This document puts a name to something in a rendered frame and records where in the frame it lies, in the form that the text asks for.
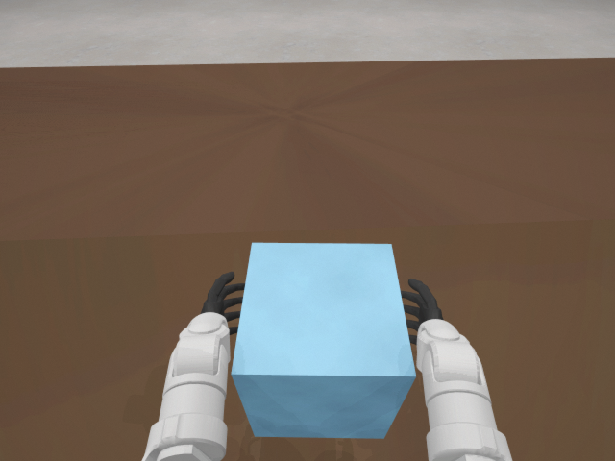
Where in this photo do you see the right robot hand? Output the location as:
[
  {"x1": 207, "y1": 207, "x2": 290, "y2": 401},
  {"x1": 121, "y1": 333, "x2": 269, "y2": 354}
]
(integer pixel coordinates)
[{"x1": 401, "y1": 279, "x2": 444, "y2": 346}]

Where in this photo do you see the right robot forearm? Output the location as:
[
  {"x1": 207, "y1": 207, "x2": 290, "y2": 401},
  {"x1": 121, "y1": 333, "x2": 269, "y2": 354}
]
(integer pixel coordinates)
[{"x1": 416, "y1": 319, "x2": 512, "y2": 461}]

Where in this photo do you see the carton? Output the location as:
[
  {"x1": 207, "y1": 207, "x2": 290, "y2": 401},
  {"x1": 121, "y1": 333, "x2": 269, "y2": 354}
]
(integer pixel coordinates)
[{"x1": 231, "y1": 243, "x2": 416, "y2": 439}]

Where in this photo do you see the left robot forearm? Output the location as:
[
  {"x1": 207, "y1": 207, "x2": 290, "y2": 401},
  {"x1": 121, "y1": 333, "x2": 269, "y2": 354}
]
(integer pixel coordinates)
[{"x1": 142, "y1": 312, "x2": 231, "y2": 461}]

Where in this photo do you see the left robot hand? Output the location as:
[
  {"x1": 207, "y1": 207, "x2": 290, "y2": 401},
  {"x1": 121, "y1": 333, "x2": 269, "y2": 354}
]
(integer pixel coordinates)
[{"x1": 201, "y1": 272, "x2": 245, "y2": 335}]

